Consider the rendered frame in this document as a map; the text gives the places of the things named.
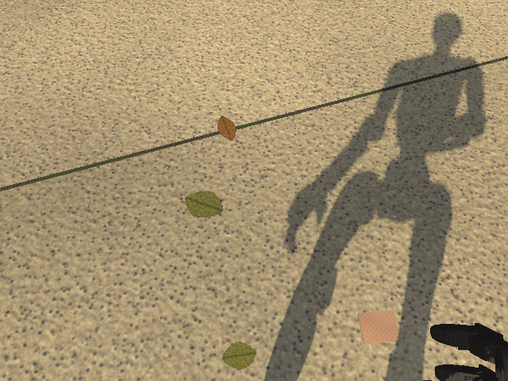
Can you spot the robot right hand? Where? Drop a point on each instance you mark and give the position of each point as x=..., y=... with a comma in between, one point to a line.
x=481, y=341

